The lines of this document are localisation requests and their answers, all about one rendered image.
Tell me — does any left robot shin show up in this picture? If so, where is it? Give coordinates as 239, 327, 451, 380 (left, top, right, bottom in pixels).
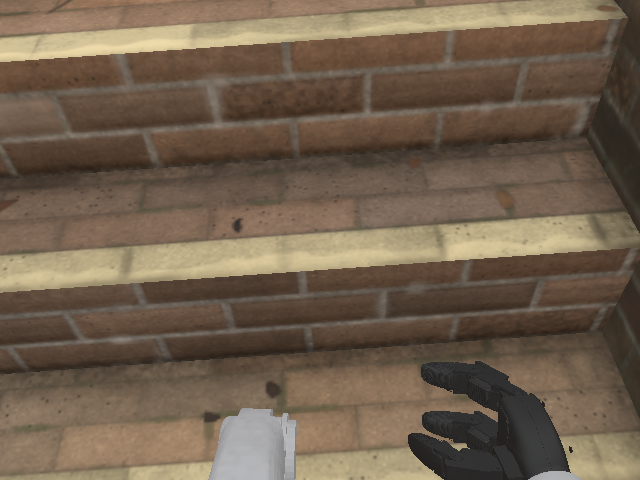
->
218, 416, 235, 443

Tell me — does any robot left thigh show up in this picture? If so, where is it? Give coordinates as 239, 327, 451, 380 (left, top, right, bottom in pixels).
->
208, 408, 297, 480

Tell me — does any right robot hand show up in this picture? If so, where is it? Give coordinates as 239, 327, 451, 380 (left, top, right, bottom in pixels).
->
408, 361, 573, 480

